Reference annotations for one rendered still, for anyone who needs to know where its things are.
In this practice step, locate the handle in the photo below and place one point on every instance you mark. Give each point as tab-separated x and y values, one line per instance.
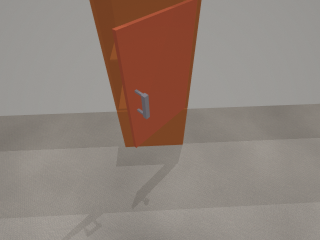
145	104

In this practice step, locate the cupboard door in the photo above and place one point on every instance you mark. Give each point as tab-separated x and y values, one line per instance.
154	54

